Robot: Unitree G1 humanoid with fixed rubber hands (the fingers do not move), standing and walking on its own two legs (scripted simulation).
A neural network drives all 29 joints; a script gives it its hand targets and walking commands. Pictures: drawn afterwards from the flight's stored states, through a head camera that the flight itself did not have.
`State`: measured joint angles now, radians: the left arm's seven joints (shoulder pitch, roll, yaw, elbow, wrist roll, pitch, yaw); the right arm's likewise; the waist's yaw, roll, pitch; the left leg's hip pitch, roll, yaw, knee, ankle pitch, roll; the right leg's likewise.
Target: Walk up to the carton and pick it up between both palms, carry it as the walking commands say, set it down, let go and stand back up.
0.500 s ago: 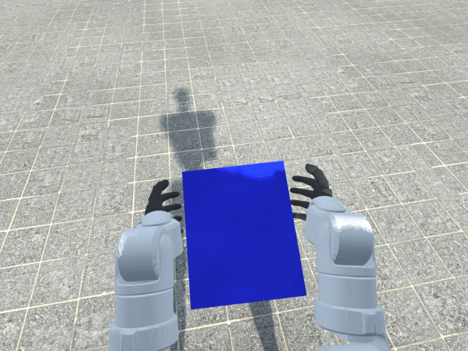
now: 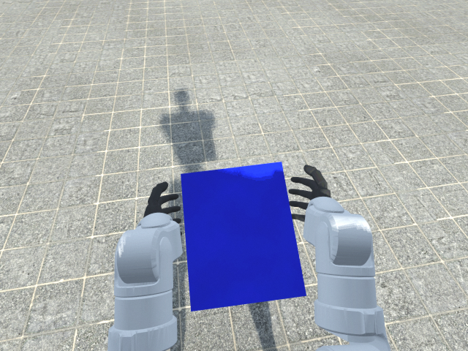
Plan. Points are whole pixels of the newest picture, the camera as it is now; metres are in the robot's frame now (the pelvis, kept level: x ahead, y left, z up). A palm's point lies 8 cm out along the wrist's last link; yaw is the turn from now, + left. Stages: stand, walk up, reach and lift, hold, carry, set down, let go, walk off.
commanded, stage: carry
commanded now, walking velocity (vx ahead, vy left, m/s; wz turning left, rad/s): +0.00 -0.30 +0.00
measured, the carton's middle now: (238, 235) +0.35 +0.02 -0.02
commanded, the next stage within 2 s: none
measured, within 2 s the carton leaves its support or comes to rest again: neither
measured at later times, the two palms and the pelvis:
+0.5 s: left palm (283, 260) +0.25 -0.04 +0.09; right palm (456, 238) +0.28 -0.29 +0.10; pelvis -0.05 -0.19 +0.00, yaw +0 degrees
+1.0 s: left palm (432, 299) +0.20 -0.23 +0.09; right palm out of the picture +0.24 -0.48 +0.11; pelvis -0.09 -0.38 +0.01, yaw +1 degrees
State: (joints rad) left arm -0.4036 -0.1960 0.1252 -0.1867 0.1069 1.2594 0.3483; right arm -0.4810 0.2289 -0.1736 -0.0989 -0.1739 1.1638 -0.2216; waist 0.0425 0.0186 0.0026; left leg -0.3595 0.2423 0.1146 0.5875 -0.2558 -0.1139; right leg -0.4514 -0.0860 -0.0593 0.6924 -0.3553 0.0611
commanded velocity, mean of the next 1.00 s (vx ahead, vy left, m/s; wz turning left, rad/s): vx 0.00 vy -0.30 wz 0.00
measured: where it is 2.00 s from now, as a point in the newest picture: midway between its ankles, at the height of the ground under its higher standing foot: outside the picture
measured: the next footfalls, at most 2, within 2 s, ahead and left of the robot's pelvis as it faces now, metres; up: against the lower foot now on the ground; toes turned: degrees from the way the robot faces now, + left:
right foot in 0.02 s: +0.08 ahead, -0.19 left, +0.00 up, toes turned -6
left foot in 0.26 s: +0.01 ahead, +0.00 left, +0.00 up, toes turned +12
